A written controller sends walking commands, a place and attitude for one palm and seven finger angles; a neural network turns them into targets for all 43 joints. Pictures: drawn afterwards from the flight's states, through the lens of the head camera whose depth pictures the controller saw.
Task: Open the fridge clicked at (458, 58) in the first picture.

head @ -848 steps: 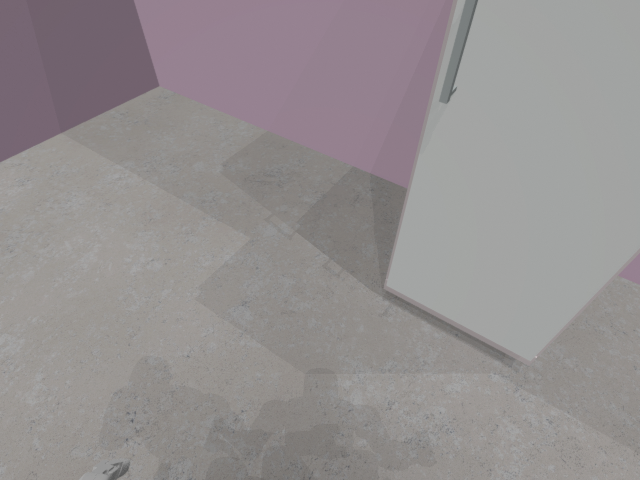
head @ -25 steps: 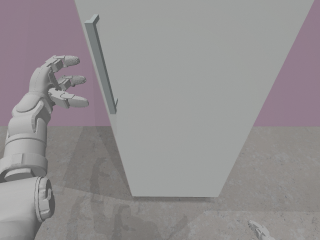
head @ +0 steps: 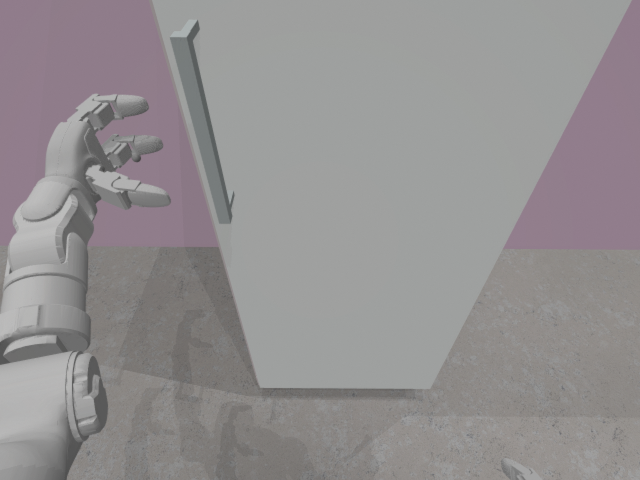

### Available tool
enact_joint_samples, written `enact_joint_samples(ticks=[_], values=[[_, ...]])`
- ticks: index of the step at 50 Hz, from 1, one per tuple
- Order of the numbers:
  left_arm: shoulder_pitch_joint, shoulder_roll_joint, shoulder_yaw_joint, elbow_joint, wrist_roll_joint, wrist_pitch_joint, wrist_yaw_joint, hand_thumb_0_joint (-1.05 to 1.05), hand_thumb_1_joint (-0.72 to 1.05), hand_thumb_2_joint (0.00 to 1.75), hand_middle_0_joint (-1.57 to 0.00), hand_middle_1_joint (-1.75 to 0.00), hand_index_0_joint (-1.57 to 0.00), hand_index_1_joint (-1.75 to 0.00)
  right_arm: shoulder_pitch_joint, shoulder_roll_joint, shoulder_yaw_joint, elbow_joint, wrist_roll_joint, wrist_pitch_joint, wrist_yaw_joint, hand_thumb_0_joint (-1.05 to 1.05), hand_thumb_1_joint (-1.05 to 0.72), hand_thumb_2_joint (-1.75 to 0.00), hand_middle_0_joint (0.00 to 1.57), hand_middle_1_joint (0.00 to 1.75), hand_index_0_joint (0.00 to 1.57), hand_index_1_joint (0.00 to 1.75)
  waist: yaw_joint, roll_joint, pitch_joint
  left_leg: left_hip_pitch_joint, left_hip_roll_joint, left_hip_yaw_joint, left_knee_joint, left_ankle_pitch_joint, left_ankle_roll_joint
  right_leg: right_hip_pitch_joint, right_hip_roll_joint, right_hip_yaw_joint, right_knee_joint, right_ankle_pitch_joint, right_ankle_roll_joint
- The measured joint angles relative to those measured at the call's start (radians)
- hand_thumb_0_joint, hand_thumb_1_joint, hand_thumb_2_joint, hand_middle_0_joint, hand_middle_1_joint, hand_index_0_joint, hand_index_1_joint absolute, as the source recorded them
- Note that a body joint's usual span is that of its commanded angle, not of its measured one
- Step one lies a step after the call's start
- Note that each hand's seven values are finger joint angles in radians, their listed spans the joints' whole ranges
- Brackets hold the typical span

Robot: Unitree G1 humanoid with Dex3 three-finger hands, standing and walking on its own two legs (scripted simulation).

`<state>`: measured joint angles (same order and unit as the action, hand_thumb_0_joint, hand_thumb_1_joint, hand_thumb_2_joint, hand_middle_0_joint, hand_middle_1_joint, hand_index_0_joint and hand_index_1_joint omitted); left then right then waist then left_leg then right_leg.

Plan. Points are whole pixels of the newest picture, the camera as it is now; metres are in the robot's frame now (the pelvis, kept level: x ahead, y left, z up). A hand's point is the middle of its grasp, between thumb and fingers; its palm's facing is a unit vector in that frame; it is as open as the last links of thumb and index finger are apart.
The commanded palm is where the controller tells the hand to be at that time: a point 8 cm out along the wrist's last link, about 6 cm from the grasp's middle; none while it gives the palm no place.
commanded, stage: feel for the door with the fingertips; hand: left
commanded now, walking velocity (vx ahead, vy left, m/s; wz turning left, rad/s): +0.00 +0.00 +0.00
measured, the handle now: (210, 136) +0.48 +0.15 +0.21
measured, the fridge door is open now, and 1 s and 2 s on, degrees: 0 0 0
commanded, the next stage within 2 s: slide the fingers in behind the handle in 1.06 s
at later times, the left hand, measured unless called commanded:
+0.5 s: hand (160, 160) +0.43 +0.20 +0.21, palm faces +0.04 -1.00 +0.02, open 14.0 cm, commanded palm +0.40 +0.25 +0.21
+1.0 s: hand (165, 147) +0.45 +0.20 +0.21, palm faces +0.05 -1.00 +0.00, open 14.0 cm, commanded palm +0.43 +0.25 +0.21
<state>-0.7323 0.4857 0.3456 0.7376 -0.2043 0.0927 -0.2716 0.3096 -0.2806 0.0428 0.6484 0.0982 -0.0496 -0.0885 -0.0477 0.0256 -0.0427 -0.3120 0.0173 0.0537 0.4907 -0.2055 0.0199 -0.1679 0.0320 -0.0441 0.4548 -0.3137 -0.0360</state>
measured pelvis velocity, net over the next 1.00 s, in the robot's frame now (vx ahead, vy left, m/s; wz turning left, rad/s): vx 0.00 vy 0.00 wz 0.01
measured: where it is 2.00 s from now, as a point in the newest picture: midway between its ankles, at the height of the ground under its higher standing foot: outside the picture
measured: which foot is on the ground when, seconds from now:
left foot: down 0.00-1.00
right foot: down 0.00-1.00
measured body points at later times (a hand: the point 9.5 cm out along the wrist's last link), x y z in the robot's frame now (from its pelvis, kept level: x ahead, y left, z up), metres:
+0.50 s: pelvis +0.00 +0.00 +0.00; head +0.00 +0.00 +0.45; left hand +0.42 +0.25 +0.21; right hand +0.13 -0.25 -0.10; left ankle +0.03 +0.11 -0.74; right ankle -0.05 -0.09 -0.74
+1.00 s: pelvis +0.00 +0.00 +0.00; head +0.01 -0.01 +0.45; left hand +0.44 +0.25 +0.21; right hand +0.08 -0.27 -0.11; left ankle +0.03 +0.11 -0.74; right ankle -0.05 -0.09 -0.74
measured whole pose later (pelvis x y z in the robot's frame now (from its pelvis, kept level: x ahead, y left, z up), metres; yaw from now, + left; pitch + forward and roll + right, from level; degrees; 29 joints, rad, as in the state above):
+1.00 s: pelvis +0.00 +0.00 +0.00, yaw +1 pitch +2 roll -1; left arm -0.86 0.45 0.29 0.86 -0.18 0.09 -0.20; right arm 0.33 -0.28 0.03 0.68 0.09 -0.04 -0.08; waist -0.06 0.03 -0.04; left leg -0.34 0.02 0.04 0.50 -0.21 0.02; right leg -0.19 0.03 -0.05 0.47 -0.32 -0.04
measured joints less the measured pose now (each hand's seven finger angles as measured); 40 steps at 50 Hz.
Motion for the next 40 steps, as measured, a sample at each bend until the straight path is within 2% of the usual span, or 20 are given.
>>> enact_joint_samples(ticks=[7, 13, 20, 26, 33, 40], values=[[-0.025, 0.011, -0.044, 0.021, -0.01, 0.047, -0.016, -0.01, -0.5, 0.3, -0.3, -1.2, -0.3, -1.2, 0.006, -0.007, -0.005, 0.004, 0.008, 0.002, -0.003, 0.01, -0.91, -0.9, 0.2, 0.29, 0.2, 0.3, 0.01, 0.011, -0.004, -0.009, -0.005, -0.007, 0.008, -0.003, 0.004, -0.002, -0.004, -0.008, 0.0, -0.002, 0.004], [-0.014, -0.049, -0.063, -0.027, -0.026, 0.051, 0.002, -0.01, -0.5, 0.3, -0.3, -1.2, -0.3, -1.2, -0.009, -0.002, -0.006, 0.01, 0.001, -0.004, 0.003, 0.01, -0.91, -0.9, 0.2, 0.29, 0.2, 0.3, 0.017, 0.011, -0.003, -0.009, -0.011, -0.009, 0.006, -0.001, 0.007, -0.003, -0.01, -0.01, 0.003, -0.003, 0.007], [-0.003, -0.084, -0.067, -0.065, -0.004, 0.057, 0.059, -0.02, -0.5, 0.3, -0.3, -1.2, -0.3, -1.2, -0.029, 0.015, 0.001, -0.002, -0.004, -0.004, 0.012, 0.01, -0.91, -0.9, 0.2, 0.29, 0.21, 0.3, 0.013, 0.001, -0.002, -0.002, -0.007, -0.003, 0.004, -0.003, 0.006, 0.001, -0.007, -0.003, 0.001, -0.003, 0.006], [-0.003, -0.075, -0.054, -0.065, 0.005, 0.071, 0.077, -0.02, -0.5, 0.3, -0.3, -1.2, -0.3, -1.2, -0.035, 0.018, 0.005, -0.007, -0.006, 0.006, 0.009, 0.01, -0.91, -0.9, 0.2, 0.29, 0.21, 0.3, 0.009, 0.002, -0.001, 0.005, -0.006, 0.0, -0.002, -0.001, 0.005, 0.006, -0.005, 0.0, -0.004, 0.0, 0.005], [-0.053, -0.066, -0.08, -0.018, 0.0, 0.07, 0.068, -0.02, -0.5, 0.3, -0.3, -1.2, -0.3, -1.2, -0.023, 0.01, -0.001, 0.012, -0.003, 0.01, 0.002, 0.01, -0.91, -0.9, 0.2, 0.29, 0.21, 0.3, 0.015, 0.006, 0.0, -0.001, -0.008, -0.012, 0.004, -0.001, 0.003, 0.007, -0.006, -0.012, -0.004, -0.002, 0.003], [-0.107, -0.071, -0.084, 0.059, 0.003, 0.058, 0.069, -0.01, -0.5, 0.3, -0.3, -1.2, -0.3, -1.2, -0.014, 0.003, -0.006, 0.026, -0.007, 0.01, 0.003, 0.01, -0.91, -0.9, 0.2, 0.29, 0.21, 0.3, 0.004, 0.007, 0.0, -0.016, -0.009, -0.016, 0.006, 0.002, 0.002, -0.009, -0.006, -0.016, 0.004, -0.003, 0.002]])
